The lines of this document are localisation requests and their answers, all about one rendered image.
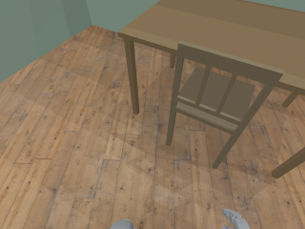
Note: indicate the chair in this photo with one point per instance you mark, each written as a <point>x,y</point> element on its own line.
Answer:
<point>216,99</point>

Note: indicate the robot right hand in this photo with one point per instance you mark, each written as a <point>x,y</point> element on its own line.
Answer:
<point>235,219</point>

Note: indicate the table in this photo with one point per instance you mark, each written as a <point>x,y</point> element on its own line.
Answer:
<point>265,34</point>

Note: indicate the left robot thigh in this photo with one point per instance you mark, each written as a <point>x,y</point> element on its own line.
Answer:
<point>123,224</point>

